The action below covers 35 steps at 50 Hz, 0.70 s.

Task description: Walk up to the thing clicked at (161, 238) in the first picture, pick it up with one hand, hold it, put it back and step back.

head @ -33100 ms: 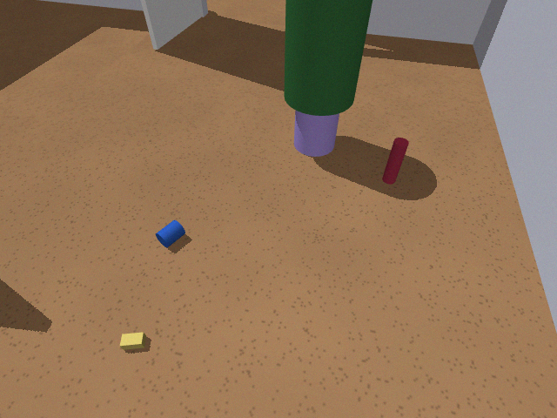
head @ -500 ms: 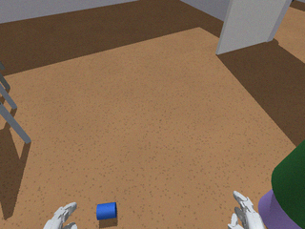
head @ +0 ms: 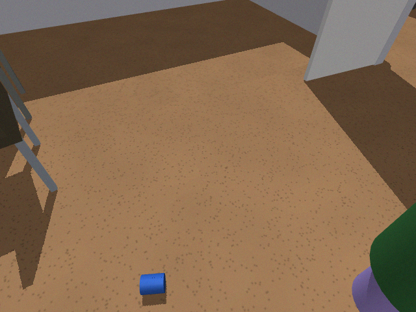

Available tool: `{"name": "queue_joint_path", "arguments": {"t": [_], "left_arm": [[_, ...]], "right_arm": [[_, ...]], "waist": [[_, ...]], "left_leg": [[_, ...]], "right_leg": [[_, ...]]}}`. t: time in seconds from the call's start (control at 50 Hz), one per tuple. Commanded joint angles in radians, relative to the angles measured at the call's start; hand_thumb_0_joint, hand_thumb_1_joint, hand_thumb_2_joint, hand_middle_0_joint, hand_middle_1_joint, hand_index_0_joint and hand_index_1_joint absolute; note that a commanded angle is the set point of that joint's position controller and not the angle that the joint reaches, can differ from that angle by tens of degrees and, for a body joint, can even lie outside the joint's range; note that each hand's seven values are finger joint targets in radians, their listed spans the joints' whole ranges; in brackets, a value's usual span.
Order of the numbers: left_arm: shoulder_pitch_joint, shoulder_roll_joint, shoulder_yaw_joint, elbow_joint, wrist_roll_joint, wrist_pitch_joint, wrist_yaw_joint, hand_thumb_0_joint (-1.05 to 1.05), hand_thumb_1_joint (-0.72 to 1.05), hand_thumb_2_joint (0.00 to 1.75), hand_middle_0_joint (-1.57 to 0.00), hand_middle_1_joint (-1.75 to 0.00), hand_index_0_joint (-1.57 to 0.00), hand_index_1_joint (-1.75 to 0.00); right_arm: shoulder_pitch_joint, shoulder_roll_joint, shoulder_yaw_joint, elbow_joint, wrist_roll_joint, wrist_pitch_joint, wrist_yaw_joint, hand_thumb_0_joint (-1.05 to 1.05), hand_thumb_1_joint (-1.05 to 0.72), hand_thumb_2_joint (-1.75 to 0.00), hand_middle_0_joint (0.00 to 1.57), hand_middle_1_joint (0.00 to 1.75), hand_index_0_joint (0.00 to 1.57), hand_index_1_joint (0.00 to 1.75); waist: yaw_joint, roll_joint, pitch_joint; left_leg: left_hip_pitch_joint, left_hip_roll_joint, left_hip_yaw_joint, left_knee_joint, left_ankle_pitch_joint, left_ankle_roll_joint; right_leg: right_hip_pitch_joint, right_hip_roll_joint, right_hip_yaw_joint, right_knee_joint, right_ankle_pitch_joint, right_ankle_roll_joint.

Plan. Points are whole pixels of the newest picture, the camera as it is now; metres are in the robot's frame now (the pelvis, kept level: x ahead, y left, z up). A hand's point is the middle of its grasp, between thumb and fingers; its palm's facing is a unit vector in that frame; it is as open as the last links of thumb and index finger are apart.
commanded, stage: stand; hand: left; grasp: from above
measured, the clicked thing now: (153, 283) +0.40 +0.24 -0.73
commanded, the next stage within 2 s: none
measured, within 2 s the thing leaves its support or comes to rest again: neither
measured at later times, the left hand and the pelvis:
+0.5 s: hand out of the picture +0.04 +0.24 -0.15, palm faces +0.02 -0.94 -0.34, open 7.4 cm; pelvis -0.01 +0.00 +0.01, yaw +0 degrees
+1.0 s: hand out of the picture +0.07 +0.23 -0.15, palm faces +0.00 -0.95 -0.32, open 7.4 cm; pelvis +0.00 +0.00 +0.02, yaw -1 degrees
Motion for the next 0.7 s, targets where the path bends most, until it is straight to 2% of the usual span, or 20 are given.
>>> {"name": "queue_joint_path", "arguments": {"t": [0.0,0.06,0.1,0.18,0.42,0.5,0.56,0.68], "left_arm": [[-0.049,0.156,0.032,-0.005,-0.004,-0.045,0.019,0.00,0.90,0.90,-0.20,-0.30,-0.20,-0.30],[-0.062,0.171,0.030,0.046,-0.002,-0.047,0.018,0.00,0.90,0.90,-0.20,-0.30,-0.20,-0.30],[-0.061,0.172,0.027,0.076,0.000,-0.044,0.017,0.00,0.90,0.90,-0.20,-0.30,-0.20,-0.30],[-0.062,0.174,0.023,0.114,-0.002,-0.045,0.015,0.00,0.90,0.90,-0.20,-0.30,-0.20,-0.30],[-0.090,0.202,0.020,0.163,-0.004,-0.049,0.011,0.00,0.90,0.90,-0.20,-0.30,-0.20,-0.30],[-0.095,0.201,0.018,0.167,-0.007,-0.053,0.008,0.00,0.90,0.90,-0.20,-0.30,-0.20,-0.30],[-0.103,0.208,0.017,0.174,-0.009,-0.054,0.008,0.00,0.90,0.90,-0.20,-0.30,-0.20,-0.30],[-0.113,0.209,0.016,0.178,-0.012,-0.055,0.005,0.00,0.90,0.90,-0.20,-0.30,-0.20,-0.30]], "right_arm": [[-0.044,-0.170,-0.035,-0.030,0.006,-0.025,-0.023,0.00,-0.90,-0.90,0.20,0.30,0.20,0.30],[-0.044,-0.174,-0.031,0.003,0.011,-0.019,-0.024,0.00,-0.90,-0.90,0.20,0.30,0.20,0.30],[-0.056,-0.180,-0.033,0.020,0.012,-0.014,-0.024,0.00,-0.90,-0.90,0.20,0.30,0.20,0.30],[-0.056,-0.188,-0.031,0.050,0.014,-0.015,-0.023,0.00,-0.90,-0.90,0.20,0.30,0.20,0.30],[-0.077,-0.194,-0.022,0.091,0.017,-0.008,-0.012,0.00,-0.90,-0.90,0.20,0.30,0.20,0.30],[-0.083,-0.208,-0.021,0.100,0.019,-0.012,-0.011,0.00,-0.90,-0.90,0.20,0.30,0.20,0.30],[-0.080,-0.205,-0.017,0.107,0.020,-0.010,-0.010,0.00,-0.90,-0.90,0.20,0.30,0.20,0.30],[-0.083,-0.209,-0.009,0.113,0.022,-0.016,-0.010,0.00,-0.90,-0.90,0.20,0.30,0.20,0.30]], "waist": [[0.004,0.028,-0.081],[-0.002,0.008,-0.041],[-0.001,0.011,-0.013],[-0.002,0.014,-0.015],[-0.006,-0.010,0.012],[-0.006,0.000,-0.022],[-0.011,-0.016,-0.009],[-0.010,0.006,-0.039]], "left_leg": [[0.107,0.099,-0.108,-0.171,0.218,0.024],[0.096,0.098,-0.107,-0.214,0.168,0.017],[0.107,0.098,-0.109,-0.239,0.093,0.013],[0.113,0.108,-0.116,-0.269,0.091,0.015],[0.100,0.109,-0.112,-0.292,0.039,0.010],[0.123,0.116,-0.108,-0.285,0.100,0.014],[0.128,0.116,-0.103,-0.281,0.096,0.014],[0.143,0.125,-0.098,-0.281,0.166,0.017]], "right_leg": [[0.059,-0.077,0.081,-0.155,0.210,-0.030],[0.084,-0.081,0.084,-0.193,0.182,-0.024],[0.055,-0.078,0.086,-0.217,0.134,-0.025],[0.080,-0.083,0.085,-0.236,0.156,-0.023],[0.065,-0.090,0.093,-0.284,0.082,-0.021],[0.090,-0.100,0.101,-0.285,0.140,-0.025],[0.071,-0.099,0.103,-0.295,0.122,-0.023],[0.107,-0.104,0.103,-0.281,0.200,-0.028]]}}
